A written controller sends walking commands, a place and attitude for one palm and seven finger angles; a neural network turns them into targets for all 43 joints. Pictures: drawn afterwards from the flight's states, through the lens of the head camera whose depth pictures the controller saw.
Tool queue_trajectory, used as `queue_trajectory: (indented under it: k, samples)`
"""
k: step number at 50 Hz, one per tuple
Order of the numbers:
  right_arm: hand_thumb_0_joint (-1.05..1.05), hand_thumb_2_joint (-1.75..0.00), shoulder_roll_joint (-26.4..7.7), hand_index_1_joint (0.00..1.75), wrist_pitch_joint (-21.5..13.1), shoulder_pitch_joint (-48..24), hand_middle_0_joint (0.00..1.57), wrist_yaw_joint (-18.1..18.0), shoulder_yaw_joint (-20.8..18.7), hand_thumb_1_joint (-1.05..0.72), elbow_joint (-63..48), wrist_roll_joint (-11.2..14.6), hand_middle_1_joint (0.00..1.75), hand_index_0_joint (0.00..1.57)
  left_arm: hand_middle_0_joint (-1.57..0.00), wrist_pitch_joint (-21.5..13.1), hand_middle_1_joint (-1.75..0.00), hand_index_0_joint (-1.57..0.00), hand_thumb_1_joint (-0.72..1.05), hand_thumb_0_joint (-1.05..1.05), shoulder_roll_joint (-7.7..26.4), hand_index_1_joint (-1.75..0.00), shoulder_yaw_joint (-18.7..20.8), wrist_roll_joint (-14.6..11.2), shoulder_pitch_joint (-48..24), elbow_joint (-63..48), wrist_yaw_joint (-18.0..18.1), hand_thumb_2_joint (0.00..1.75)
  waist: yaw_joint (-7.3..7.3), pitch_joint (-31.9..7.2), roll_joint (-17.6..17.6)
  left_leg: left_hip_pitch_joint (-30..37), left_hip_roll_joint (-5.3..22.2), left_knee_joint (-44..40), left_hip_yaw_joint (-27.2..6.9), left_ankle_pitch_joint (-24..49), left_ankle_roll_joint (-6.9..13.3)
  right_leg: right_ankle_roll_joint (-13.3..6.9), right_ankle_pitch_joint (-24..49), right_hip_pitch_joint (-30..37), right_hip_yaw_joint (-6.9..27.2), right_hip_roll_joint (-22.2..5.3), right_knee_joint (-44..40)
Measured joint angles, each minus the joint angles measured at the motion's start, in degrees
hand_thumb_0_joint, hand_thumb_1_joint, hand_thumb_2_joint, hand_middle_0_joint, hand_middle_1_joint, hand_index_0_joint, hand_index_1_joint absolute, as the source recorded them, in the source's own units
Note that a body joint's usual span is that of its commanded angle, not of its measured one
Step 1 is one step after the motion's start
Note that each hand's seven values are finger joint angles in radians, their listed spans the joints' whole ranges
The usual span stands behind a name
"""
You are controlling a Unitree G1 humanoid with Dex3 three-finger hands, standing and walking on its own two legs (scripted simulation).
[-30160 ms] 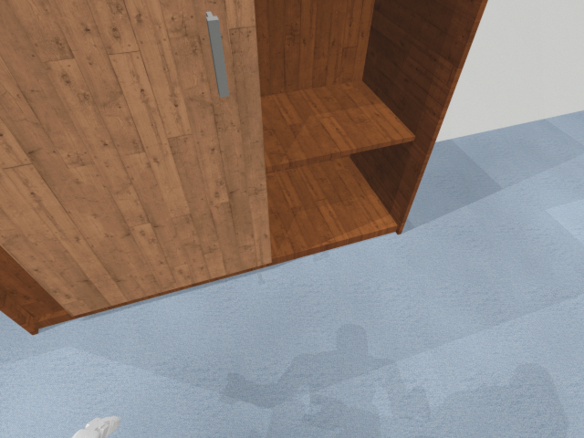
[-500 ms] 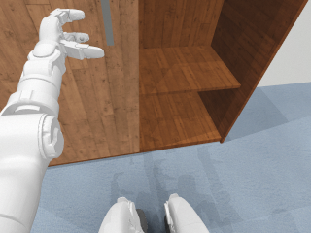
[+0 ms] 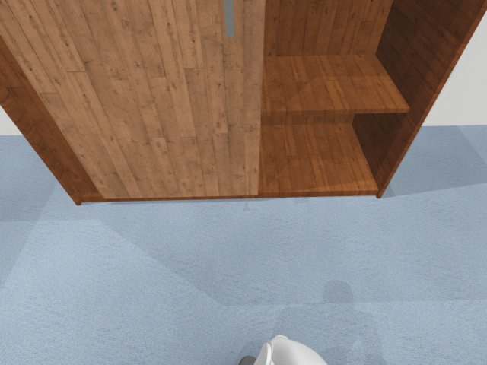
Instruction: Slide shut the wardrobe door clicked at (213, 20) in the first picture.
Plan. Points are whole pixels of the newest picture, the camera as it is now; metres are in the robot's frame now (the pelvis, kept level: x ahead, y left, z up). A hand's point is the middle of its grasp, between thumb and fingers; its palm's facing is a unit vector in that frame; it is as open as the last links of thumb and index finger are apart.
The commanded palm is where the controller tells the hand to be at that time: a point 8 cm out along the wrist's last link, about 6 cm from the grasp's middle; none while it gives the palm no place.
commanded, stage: relax the arm and regain balance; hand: left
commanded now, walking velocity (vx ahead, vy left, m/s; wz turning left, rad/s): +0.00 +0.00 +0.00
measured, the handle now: out of the picture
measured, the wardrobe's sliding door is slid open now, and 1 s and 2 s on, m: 0.59 0.59 0.59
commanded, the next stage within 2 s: step back with the hand held close in 1.74 s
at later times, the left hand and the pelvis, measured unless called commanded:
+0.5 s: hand out of the picture -0.21 +0.14 -0.10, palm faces -0.01 -0.96 -0.29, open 16.9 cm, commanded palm none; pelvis -0.20 -0.04 +0.06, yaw +1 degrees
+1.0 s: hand out of the picture -0.30 +0.17 -0.11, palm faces +0.06 -0.98 -0.19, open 16.4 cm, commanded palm none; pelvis -0.26 +0.01 +0.06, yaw +2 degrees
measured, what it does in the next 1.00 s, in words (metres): walks backwards: right foot, then left foot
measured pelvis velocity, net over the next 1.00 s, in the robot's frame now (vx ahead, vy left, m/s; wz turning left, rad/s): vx -0.26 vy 0.01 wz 0.04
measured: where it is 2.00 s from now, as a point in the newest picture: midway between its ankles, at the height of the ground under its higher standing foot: outside the picture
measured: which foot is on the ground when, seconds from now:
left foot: down 0.00-0.22, up 0.24-0.58, down 0.60-1.00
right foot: down 0.00-0.02, up 0.04-0.18, down 0.20-1.00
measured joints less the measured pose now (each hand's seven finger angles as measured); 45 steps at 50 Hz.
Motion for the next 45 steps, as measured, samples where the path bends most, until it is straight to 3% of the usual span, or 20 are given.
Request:
queue_trajectory:
  k: [1,2,3,4,6,7,8,9,10,11,12,13,15,18,21,23,30,32,34,45]
  samples:
    - [0.00,-0.90,-1.18,0.30,-0.57,1.35,0.21,-0.31,-0.89,-0.93,0.89,-0.50,0.30,0.21,-0.14,-1.32,-0.33,-0.15,-0.52,0.08,-0.69,-0.32,-1.06,-0.29,-1.79,-0.43,-0.49,0.22,0.17,1.92,-1.16,3.30,-1.49,-9.86,1.48,-12.22,-0.88,0.29,-1.75,-3.77,2.30,-1.09,1.99]
    - [0.00,-0.90,-1.16,0.30,-0.60,1.11,0.20,-0.60,-1.29,-0.93,3.19,-0.93,0.30,0.20,-0.14,-2.35,-0.32,-0.15,-0.51,0.07,-1.15,-0.32,-1.65,-0.61,-4.25,-0.91,-1.06,0.23,1.87,6.10,-4.96,4.46,-5.06,-12.94,5.10,-13.27,-0.84,1.10,-3.23,-5.90,7.71,-2.24,7.06]
    - [0.00,-0.90,-1.31,0.30,-0.15,1.35,0.20,-1.03,-1.31,-0.93,5.18,-1.32,0.30,0.20,-0.14,-2.99,-0.32,-0.15,-0.50,0.06,-2.07,-0.31,-2.18,-1.28,-5.78,-1.86,-1.82,0.24,3.80,9.39,-7.39,5.21,-7.51,-14.54,9.02,-7.32,1.10,2.45,-5.14,-7.21,12.90,-1.96,15.79]
    - [0.00,-0.90,-1.78,0.30,0.79,2.30,0.20,-1.50,-1.20,-0.93,7.08,-1.65,0.30,0.20,-0.14,-2.86,-0.32,-0.15,-0.50,0.05,-3.40,-0.31,-2.58,-1.85,-6.45,-3.01,-2.54,0.25,4.44,10.01,-7.36,4.20,-8.21,-14.13,10.98,-0.06,2.14,3.65,-6.22,-8.02,16.28,-1.12,26.43]
    - [0.00,-0.90,-2.67,0.30,2.57,5.12,0.19,-1.51,-1.03,-0.92,10.20,-1.54,0.30,0.19,-0.15,-1.79,-0.31,-0.15,-0.49,0.03,-6.15,-0.31,-4.02,-1.11,-7.06,-4.31,-3.41,0.27,2.65,5.06,-1.42,0.91,-7.11,-13.98,7.54,0.36,2.31,4.19,-1.03,-6.77,19.44,0.65,43.78]
    - [0.01,-0.90,-2.12,0.30,2.87,5.05,0.19,-1.12,-0.61,-0.92,11.66,-1.62,0.30,0.19,-0.15,-1.76,-0.31,-0.15,-0.50,0.00,-6.10,-0.31,-5.94,1.22,-6.98,-4.13,-4.31,0.27,1.67,2.16,0.28,-1.12,-6.86,-14.39,5.82,0.60,1.87,4.28,2.38,-3.91,21.68,0.48,46.27]
    - [0.01,-0.90,-1.12,0.30,2.62,4.03,0.19,-0.76,-0.04,-0.92,12.69,-1.86,0.30,0.19,-0.15,-2.11,-0.31,-0.15,-0.53,-0.04,-5.66,-0.30,-7.21,2.53,-6.61,-4.17,-5.22,0.26,0.99,0.00,1.20,-2.82,-6.53,-15.20,4.54,2.38,0.97,4.29,2.20,0.53,23.81,-0.18,42.38]
    - [0.01,-0.90,0.08,0.30,2.11,2.46,0.19,-0.77,0.55,-0.92,12.91,-2.25,0.30,0.19,-0.15,-2.82,-0.31,-0.16,-0.55,-0.07,-5.23,-0.30,-7.83,2.45,-6.31,-4.51,-5.70,0.26,0.56,-1.05,2.09,-4.60,-5.75,-15.17,3.44,5.01,0.10,4.14,1.68,6.35,24.80,-1.36,31.24]
    - [0.01,-0.90,1.22,0.30,1.42,0.75,0.19,-0.93,1.13,-0.91,12.42,-2.37,0.30,0.19,-0.15,-3.82,-0.31,-0.16,-0.57,-0.09,-4.96,-0.30,-8.00,1.32,-6.24,-5.00,-5.67,0.25,0.64,-1.32,3.22,-6.67,-4.72,-13.73,2.18,6.19,0.17,4.09,4.03,13.10,24.12,-2.78,14.69]
    - [0.02,-0.90,2.28,0.30,0.62,-1.04,0.19,-0.87,1.66,-0.91,11.67,-2.15,0.30,0.19,-0.15,-5.10,-0.31,-0.16,-0.58,-0.10,-4.83,-0.30,-8.18,0.16,-6.48,-4.94,-5.28,0.25,0.55,-1.17,4.83,-8.85,-3.31,-11.19,0.43,6.40,0.59,3.15,-4.71,20.55,21.62,-2.37,1.08]
    - [0.02,-0.90,3.10,0.30,-0.23,-3.11,0.19,-0.47,1.96,-0.91,10.83,-1.63,0.30,0.19,-0.15,-6.34,-0.31,-0.16,-0.58,-0.10,-5.09,-0.30,-8.55,-0.61,-7.16,-4.34,-4.65,0.25,0.42,-0.54,6.78,-10.78,-2.06,-7.97,-1.66,5.85,0.98,0.07,-13.30,25.04,19.80,-0.42,-8.00]
    - [0.01,-0.90,3.52,0.30,-0.95,-5.29,0.19,-0.06,2.02,-0.91,10.11,-1.09,0.30,0.19,-0.15,-7.04,-0.31,-0.16,-0.58,-0.10,-6.01,-0.30,-9.11,-0.87,-8.12,-3.49,-3.94,0.25,0.08,0.54,9.31,-11.81,-1.26,-4.63,-3.91,4.49,0.97,-1.25,-13.20,26.43,17.92,1.69,-11.35]
    - [0.01,-0.90,4.88,0.30,-1.24,-8.89,0.20,0.64,2.38,-0.91,8.40,-0.62,0.30,0.20,-0.15,-6.92,-0.30,-0.16,-0.59,-0.10,-7.45,-0.30,-9.31,-0.20,-8.48,-3.51,-2.33,0.25,0.53,1.94,10.29,-11.22,-1.96,1.15,-4.12,1.86,0.77,0.36,-1.54,27.18,17.28,2.98,-11.93]
    - [0.03,-0.90,5.95,0.30,-0.62,-13.87,0.20,1.23,1.65,-0.95,6.57,-0.21,0.30,0.20,-0.15,-8.01,-0.30,-0.16,-0.61,-0.09,-7.69,-0.30,-8.30,0.31,-6.93,-3.13,-1.10,0.24,3.22,-0.23,4.91,-10.78,-3.66,2.73,-0.69,4.48,0.35,-1.69,-1.98,26.60,22.29,1.71,-12.98]
    - [0.02,-0.90,4.73,0.30,-1.72,-17.76,0.20,2.13,0.47,-0.96,3.39,0.16,0.30,0.20,-0.15,-8.39,-0.30,-0.16,-0.61,-0.10,-8.20,-0.30,-8.98,1.65,-7.45,-1.50,-1.99,0.24,2.14,-0.63,3.84,-9.61,-3.10,0.64,-1.56,7.15,-0.85,-1.85,-0.40,25.33,23.75,1.60,-14.69]
    - [0.02,-0.90,4.30,0.30,-2.25,-18.76,0.20,2.32,0.03,-0.95,2.65,0.49,0.30,0.20,-0.15,-8.43,-0.30,-0.16,-0.61,-0.12,-7.78,-0.30,-9.23,2.06,-7.77,-1.02,-2.33,0.23,1.73,-0.68,3.15,-7.61,-2.11,-2.85,-1.85,8.51,-1.39,-1.78,1.30,24.92,23.57,1.42,-15.62]
    - [0.01,-0.90,4.11,0.30,-2.67,-18.03,0.20,2.66,0.43,-0.92,7.59,0.98,0.30,0.19,-0.15,-9.25,-0.30,-0.16,-0.61,-0.14,-5.77,-0.30,-7.72,0.47,-8.38,-0.27,-2.19,0.22,3.98,0.11,0.24,3.14,1.44,-28.96,-3.46,13.86,-1.19,-1.25,4.22,22.50,21.50,0.82,-16.35]
    - [0.00,-0.90,4.94,0.30,-2.82,-17.55,0.19,2.62,1.08,-0.92,10.04,0.62,0.30,0.19,-0.15,-9.01,-0.30,-0.16,-0.61,-0.13,-5.61,-0.30,-7.38,-0.24,-9.12,0.94,-2.25,0.23,4.61,1.27,-0.98,3.74,0.73,-31.57,-3.63,15.85,-3.56,-0.75,4.71,22.20,21.25,-0.18,-16.27]
    - [0.00,-0.90,5.71,0.30,-2.64,-16.62,0.19,2.70,1.84,-0.91,11.90,0.40,0.30,0.19,-0.15,-8.96,-0.30,-0.16,-0.59,-0.11,-6.23,-0.30,-7.05,-0.93,-9.19,1.86,-2.25,0.24,5.32,1.98,-0.94,3.51,0.76,-31.84,-3.53,17.36,-4.06,-0.37,6.26,22.59,21.43,-0.21,-17.90]
    - [0.00,-0.90,10.46,0.30,-2.18,-7.51,0.20,3.30,3.05,-0.91,19.09,-0.12,0.30,0.20,-0.15,-8.01,-0.30,-0.16,-0.50,-0.03,-8.76,-0.30,-7.12,-0.88,-10.47,6.81,-2.67,0.30,2.39,1.36,-0.48,0.70,-0.16,-29.82,-2.87,18.22,-2.45,1.77,8.48,21.30,22.09,-1.13,-19.28]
